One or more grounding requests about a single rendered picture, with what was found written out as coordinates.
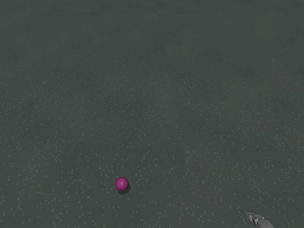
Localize ball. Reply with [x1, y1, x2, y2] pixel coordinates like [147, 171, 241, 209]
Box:
[115, 177, 129, 191]

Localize right robot hand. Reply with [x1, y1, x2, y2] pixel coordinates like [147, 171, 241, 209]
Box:
[245, 212, 274, 228]

